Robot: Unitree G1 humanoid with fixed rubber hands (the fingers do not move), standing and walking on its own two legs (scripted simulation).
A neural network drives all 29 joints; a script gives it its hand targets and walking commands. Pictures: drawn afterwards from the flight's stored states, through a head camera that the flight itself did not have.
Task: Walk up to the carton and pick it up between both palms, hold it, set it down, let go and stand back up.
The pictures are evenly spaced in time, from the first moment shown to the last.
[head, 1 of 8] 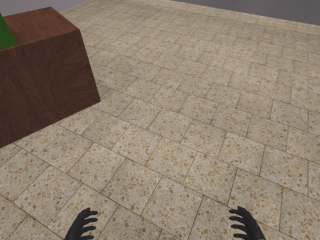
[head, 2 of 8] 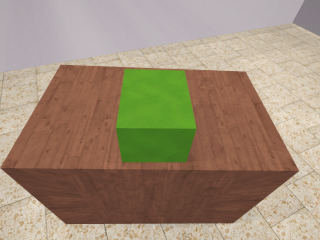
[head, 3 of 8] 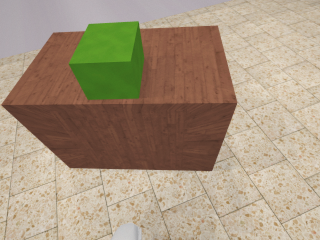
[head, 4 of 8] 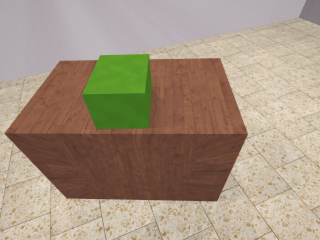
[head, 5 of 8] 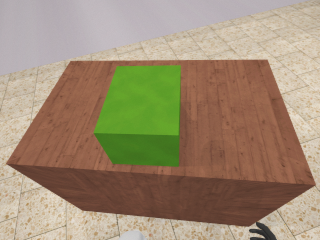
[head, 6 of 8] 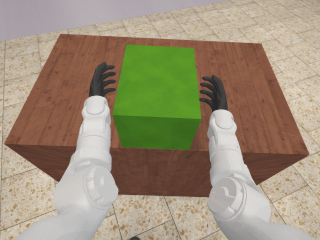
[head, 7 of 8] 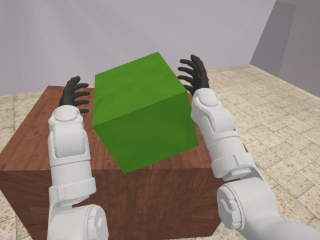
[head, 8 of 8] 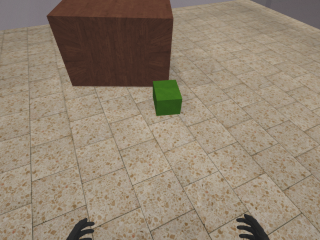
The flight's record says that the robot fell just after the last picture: no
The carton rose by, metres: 0.18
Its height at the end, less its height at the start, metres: -0.67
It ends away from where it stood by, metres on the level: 0.64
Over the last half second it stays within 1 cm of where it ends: yes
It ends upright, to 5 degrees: no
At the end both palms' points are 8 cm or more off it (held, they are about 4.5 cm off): yes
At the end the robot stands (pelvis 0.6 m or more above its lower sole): yes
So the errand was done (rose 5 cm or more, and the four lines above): no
